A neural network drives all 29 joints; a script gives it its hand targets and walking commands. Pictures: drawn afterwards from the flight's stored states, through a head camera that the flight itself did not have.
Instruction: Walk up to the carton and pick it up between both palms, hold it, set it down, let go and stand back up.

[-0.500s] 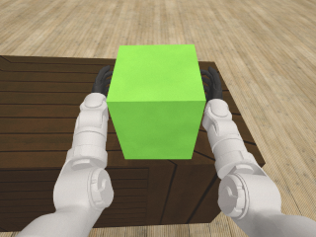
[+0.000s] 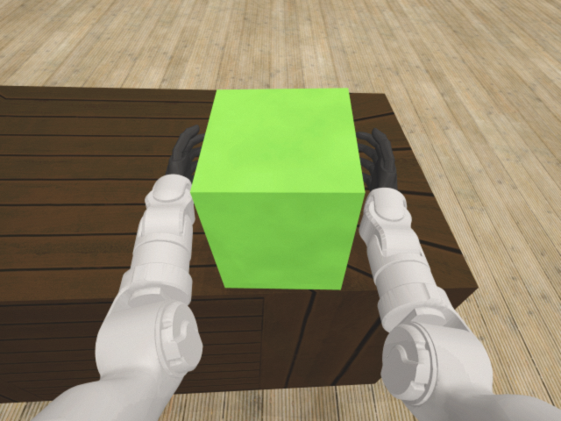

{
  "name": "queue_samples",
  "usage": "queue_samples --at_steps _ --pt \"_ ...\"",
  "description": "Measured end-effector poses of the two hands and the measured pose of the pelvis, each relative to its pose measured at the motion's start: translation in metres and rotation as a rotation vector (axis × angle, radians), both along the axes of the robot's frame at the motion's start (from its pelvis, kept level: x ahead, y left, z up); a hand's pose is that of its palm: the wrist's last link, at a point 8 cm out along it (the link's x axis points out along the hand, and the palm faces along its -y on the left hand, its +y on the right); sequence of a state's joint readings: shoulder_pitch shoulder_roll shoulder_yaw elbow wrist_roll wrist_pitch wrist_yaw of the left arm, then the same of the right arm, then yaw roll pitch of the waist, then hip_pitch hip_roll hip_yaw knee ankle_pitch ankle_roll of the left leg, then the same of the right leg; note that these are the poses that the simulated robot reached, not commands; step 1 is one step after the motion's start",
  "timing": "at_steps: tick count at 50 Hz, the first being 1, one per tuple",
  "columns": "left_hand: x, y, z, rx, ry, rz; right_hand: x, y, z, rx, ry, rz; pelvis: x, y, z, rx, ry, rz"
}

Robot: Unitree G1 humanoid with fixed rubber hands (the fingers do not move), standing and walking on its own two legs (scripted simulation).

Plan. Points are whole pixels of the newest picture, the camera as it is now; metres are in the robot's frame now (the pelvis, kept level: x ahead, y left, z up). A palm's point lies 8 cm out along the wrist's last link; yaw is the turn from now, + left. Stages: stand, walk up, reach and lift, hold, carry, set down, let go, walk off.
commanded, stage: set down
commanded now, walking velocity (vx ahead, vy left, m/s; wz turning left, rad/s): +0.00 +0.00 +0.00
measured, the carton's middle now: (282, 195) +0.43 +0.00 +0.07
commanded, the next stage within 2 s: none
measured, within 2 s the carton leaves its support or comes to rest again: rests again in 0.72 s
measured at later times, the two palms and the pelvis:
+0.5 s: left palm (180, 185) +0.42 +0.16 +0.10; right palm (376, 196) +0.39 -0.13 +0.11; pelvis +0.00 +0.00 +0.00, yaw +0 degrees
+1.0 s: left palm (182, 188) +0.42 +0.16 +0.10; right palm (377, 199) +0.39 -0.13 +0.11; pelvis +0.00 +0.00 +0.00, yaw -1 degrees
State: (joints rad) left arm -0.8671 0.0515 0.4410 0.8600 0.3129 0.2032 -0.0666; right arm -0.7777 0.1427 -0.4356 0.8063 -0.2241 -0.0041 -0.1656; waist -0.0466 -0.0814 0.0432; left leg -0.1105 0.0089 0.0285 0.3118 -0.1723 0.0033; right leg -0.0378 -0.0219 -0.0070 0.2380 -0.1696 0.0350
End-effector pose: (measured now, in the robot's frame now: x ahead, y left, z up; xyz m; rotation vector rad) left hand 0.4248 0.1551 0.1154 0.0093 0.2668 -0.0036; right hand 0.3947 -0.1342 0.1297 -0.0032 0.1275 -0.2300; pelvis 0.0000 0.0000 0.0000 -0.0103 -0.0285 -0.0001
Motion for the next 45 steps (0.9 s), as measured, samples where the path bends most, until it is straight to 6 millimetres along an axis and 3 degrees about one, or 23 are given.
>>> queue_samples --at_steps 17,26,45 --pt "0.004 -0.001 0.002 0.021 -0.001 -0.015 0.000 0.000 -0.005 0.011 -0.001 -0.014 0.001 -0.001 0.000 0.003 0.041 0.004" --pt "-0.002 0.003 -0.016 0.008 0.025 -0.015 -0.006 0.003 -0.017 0.000 0.025 -0.013 -0.003 0.002 0.000 0.004 0.037 -0.002" --pt "-0.005 -0.001 -0.017 0.002 0.020 -0.012 -0.010 0.000 -0.021 -0.011 0.021 -0.012 -0.006 -0.001 0.000 0.007 0.047 -0.008"
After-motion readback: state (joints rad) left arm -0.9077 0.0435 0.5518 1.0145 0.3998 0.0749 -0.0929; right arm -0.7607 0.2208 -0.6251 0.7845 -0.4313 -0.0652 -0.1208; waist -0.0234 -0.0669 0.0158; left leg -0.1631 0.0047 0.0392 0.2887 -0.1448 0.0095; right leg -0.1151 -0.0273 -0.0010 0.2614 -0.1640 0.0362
